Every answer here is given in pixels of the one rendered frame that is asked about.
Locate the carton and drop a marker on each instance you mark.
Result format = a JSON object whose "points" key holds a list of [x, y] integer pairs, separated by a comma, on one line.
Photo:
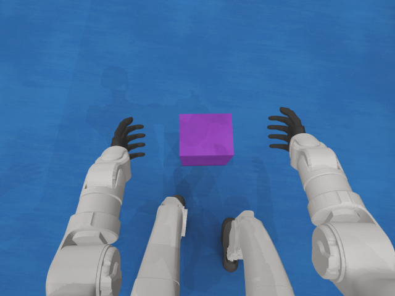
{"points": [[206, 139]]}

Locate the robot left thigh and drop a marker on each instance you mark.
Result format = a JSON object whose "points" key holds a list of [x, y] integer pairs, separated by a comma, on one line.
{"points": [[159, 273]]}

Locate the robot right hand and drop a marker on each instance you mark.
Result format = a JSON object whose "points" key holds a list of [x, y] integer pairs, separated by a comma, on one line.
{"points": [[294, 127]]}

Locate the robot left upper arm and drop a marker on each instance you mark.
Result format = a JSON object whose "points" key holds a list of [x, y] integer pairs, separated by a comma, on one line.
{"points": [[86, 270]]}

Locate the robot right forearm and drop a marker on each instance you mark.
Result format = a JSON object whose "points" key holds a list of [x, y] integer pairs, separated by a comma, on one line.
{"points": [[330, 196]]}

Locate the robot left hand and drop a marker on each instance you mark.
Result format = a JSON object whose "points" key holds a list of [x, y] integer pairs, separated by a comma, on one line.
{"points": [[121, 139]]}

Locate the robot right upper arm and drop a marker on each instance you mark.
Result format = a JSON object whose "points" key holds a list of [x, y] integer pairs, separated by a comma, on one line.
{"points": [[357, 257]]}

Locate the robot left forearm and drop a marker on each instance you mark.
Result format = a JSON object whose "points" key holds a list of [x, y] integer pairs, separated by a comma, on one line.
{"points": [[96, 220]]}

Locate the robot right foot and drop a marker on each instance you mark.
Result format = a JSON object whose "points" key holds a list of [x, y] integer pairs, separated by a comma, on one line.
{"points": [[229, 265]]}

